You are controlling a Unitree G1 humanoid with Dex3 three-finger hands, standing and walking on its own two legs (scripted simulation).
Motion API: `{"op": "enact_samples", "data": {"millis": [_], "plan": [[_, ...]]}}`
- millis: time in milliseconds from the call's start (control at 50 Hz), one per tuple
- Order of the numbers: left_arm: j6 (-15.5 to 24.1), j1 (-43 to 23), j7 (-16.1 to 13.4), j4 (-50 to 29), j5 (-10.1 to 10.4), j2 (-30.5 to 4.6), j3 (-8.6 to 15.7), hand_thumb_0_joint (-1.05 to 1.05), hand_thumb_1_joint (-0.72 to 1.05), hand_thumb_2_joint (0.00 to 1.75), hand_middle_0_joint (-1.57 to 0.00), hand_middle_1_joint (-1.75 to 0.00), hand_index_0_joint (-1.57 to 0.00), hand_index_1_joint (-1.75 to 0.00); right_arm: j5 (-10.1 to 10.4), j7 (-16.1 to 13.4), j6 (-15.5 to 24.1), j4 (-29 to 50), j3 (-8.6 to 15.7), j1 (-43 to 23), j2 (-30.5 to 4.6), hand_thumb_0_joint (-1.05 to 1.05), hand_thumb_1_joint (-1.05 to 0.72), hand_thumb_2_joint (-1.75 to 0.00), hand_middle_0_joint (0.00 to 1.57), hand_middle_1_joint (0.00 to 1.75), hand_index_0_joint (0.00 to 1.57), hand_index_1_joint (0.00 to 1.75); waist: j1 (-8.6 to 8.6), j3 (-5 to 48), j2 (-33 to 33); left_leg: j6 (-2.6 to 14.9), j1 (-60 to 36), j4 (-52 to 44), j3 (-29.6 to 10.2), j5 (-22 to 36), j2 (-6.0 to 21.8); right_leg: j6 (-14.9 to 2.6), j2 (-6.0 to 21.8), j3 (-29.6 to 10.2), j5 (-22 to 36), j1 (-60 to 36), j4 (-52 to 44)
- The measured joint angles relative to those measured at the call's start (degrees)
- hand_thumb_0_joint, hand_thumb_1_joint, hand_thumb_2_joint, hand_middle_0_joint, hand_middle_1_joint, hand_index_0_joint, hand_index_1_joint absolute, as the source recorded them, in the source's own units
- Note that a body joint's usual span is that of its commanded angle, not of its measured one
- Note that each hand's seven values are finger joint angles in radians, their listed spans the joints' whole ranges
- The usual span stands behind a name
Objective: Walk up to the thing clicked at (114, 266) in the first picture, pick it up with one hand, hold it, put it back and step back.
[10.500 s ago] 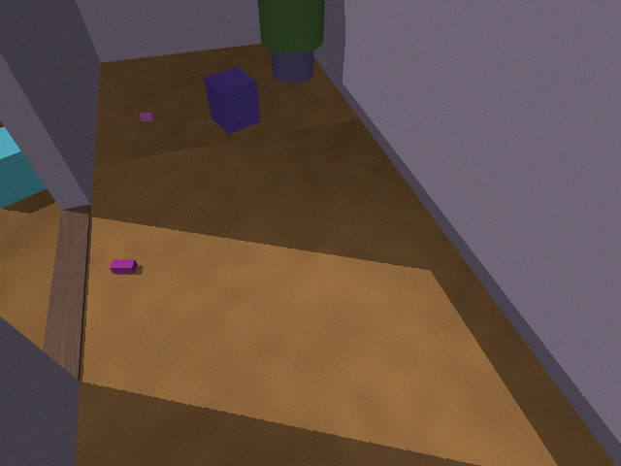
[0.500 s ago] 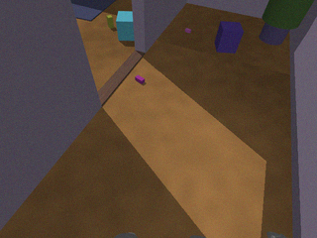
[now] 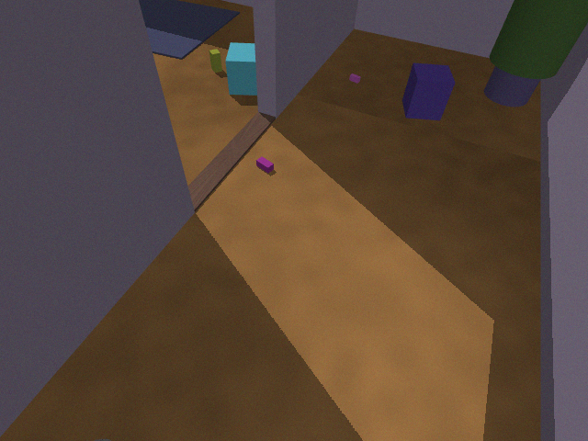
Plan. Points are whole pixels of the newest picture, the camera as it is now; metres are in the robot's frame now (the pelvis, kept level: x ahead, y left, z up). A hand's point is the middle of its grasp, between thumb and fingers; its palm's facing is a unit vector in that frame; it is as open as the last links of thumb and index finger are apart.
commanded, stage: walk up
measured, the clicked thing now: (265, 164) +1.48 +0.14 -0.76
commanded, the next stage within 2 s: stand in 0.10 s
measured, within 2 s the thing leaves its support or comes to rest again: neither
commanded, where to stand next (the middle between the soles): +0.07 +0.00 m, yaw -3 degrees
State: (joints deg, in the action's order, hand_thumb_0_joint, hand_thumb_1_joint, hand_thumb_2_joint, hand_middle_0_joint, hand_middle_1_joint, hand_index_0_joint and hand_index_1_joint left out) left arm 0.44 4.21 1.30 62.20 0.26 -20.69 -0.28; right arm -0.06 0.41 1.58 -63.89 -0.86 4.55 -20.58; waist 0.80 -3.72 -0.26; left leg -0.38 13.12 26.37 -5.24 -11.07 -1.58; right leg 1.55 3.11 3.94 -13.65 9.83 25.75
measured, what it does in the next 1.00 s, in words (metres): stands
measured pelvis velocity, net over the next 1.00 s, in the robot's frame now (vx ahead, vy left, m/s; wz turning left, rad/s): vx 0.02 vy -0.03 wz -0.03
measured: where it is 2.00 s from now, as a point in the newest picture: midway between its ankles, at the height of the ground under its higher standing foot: outside the picture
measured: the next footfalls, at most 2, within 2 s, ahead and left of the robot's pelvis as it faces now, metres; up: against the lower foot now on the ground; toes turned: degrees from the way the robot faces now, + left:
none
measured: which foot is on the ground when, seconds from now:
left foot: down 0.00-1.00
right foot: down 0.00-1.00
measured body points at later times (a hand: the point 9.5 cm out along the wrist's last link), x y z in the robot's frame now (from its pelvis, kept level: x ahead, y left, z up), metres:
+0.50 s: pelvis +0.01 -0.01 +0.01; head +0.02 -0.01 +0.46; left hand +0.09 +0.29 -0.13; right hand +0.10 -0.31 -0.13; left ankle +0.04 +0.12 -0.74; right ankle +0.00 -0.14 -0.74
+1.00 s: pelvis +0.02 -0.03 +0.01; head +0.02 -0.03 +0.46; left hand +0.11 +0.27 -0.12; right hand +0.09 -0.33 -0.13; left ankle +0.04 +0.12 -0.74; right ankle +0.00 -0.14 -0.74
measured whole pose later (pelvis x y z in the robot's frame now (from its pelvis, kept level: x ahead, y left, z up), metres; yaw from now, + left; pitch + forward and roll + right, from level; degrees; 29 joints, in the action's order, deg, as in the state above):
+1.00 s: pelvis +0.02 -0.03 +0.01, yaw -2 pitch -2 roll +0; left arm 0.5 4.7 0.6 65.6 -0.3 -19.8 0.5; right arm -0.5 0.3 0.6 -66.3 -0.5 4.5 -20.4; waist 0.6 -2.7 0.8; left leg -2.7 7.5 18.3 -4.3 -8.9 1.5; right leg -0.5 0.3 3.1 -11.5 5.6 19.2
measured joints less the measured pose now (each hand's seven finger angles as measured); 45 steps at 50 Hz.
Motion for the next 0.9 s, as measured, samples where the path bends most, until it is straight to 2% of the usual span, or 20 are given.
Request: {"op": "enact_samples", "data": {"millis": [340,900], "plan": [[0.1,0.1,-0.6,4.2,-0.4,-0.3,0.6,0.01,0.9,0.9,-0.2,-0.3,-0.2,-0.3,-0.4,0.1,-0.6,-2.2,0.7,-1.0,0.6,0.01,-0.9,-0.9,0.2,0.3,0.2,0.3,-0.02,0.2,-0.2,-0.72,-3.6,-5.6,0.6,1.9,1.2,-0.52,-1.1,-0.6,2.2,-3.1,-5.4],[0.1,0.7,-0.7,3.7,-0.5,0.8,0.8,0.01,0.9,0.9,-0.2,-0.3,-0.2,-0.3,-0.5,-0.1,-1.0,-2.5,0.5,-0.1,0.4,0.01,-0.9,-0.9,0.2,0.3,0.2,0.3,-0.07,0.8,1.0,-2.12,-5.4,-7.9,0.9,2.2,2.8,-1.89,-2.6,-0.8,2.1,-4.0,-6.5]]}}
